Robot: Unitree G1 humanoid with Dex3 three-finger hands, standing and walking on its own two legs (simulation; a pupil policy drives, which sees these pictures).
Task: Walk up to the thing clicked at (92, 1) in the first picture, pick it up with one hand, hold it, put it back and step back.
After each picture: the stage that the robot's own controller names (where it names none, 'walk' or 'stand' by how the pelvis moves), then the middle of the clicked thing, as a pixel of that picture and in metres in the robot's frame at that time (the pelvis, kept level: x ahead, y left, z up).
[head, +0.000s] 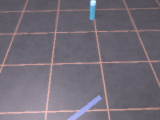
stand; (92, 10) +1.91 -0.17 -0.66
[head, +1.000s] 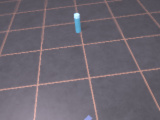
walk; (77, 23) +1.77 +0.16 -0.63
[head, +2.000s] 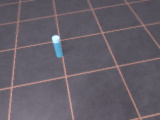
walk; (57, 47) +1.17 +0.31 -0.65
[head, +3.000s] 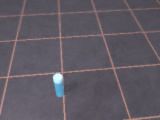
walk; (59, 85) +0.73 +0.21 -0.63
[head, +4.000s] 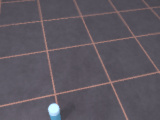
walk; (55, 115) +0.47 +0.14 -0.64
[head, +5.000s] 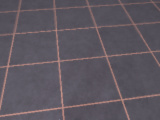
stand; out of the picture +0.39 +0.15 -0.64
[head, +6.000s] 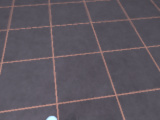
stand; out of the picture +0.40 +0.18 -0.64
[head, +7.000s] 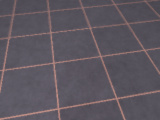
stand; out of the picture +0.40 +0.19 -0.66
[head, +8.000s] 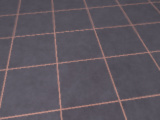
stand; out of the picture +0.39 +0.18 -0.66
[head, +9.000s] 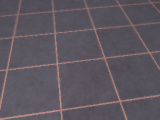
stand; out of the picture +0.38 +0.18 -0.66
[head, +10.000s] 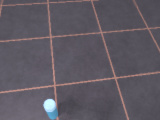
go down; (51, 110) +0.41 +0.16 -0.61
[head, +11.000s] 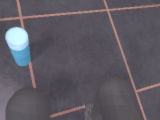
go down; (20, 49) +0.49 +0.18 -0.25
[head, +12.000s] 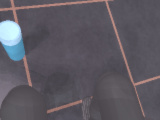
close in; (13, 44) +0.49 +0.18 -0.24
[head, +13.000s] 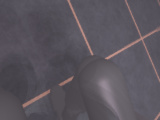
close in; out of the picture +0.49 +0.22 -0.17
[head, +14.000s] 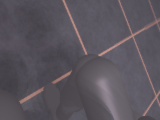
lift; out of the picture +0.47 +0.23 -0.18
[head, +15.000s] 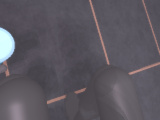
lift; out of the picture +0.38 +0.21 -0.13
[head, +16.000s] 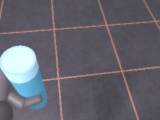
lift; (29, 84) +0.32 +0.16 +0.06
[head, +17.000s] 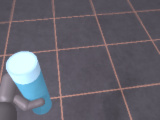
hold; (34, 88) +0.31 +0.15 +0.05
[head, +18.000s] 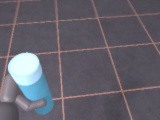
hold; (35, 88) +0.31 +0.15 +0.05
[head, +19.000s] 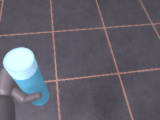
crouch; (31, 82) +0.34 +0.16 +0.01
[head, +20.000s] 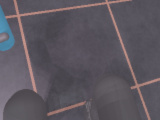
lower; out of the picture +0.50 +0.18 -0.03
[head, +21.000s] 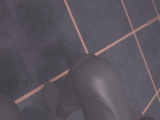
lower; out of the picture +0.48 +0.24 -0.18
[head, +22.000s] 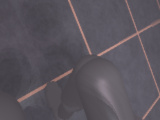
lower; out of the picture +0.47 +0.24 -0.18
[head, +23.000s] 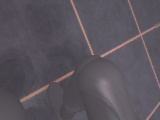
lower; out of the picture +0.47 +0.23 -0.17
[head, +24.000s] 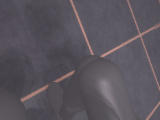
lower; out of the picture +0.46 +0.23 -0.17
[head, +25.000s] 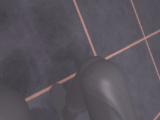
draw back; out of the picture +0.46 +0.20 -0.17
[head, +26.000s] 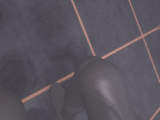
rise; out of the picture +0.46 +0.21 -0.18
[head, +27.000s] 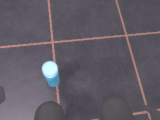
walk; (52, 75) +0.45 +0.13 -0.39
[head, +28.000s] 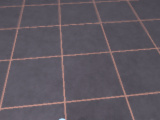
stand; out of the picture +0.38 +0.12 -0.60
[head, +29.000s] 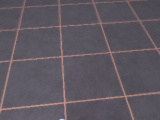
stand; out of the picture +0.39 +0.13 -0.60
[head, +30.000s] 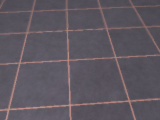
stand; out of the picture +0.39 +0.11 -0.65
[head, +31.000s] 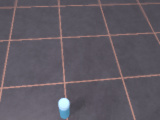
walk; (64, 109) +0.44 +0.08 -0.64
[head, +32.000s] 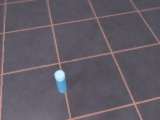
walk; (61, 82) +0.64 +0.16 -0.62
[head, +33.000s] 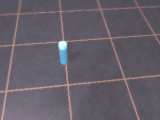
walk; (63, 53) +0.97 +0.14 -0.63
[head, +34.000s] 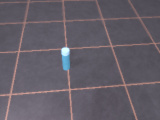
stand; (65, 59) +1.02 +0.14 -0.65
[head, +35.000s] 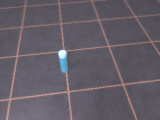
stand; (63, 61) +1.01 +0.17 -0.66
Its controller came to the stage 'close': yes
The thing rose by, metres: 0.70
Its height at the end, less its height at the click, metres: +0.00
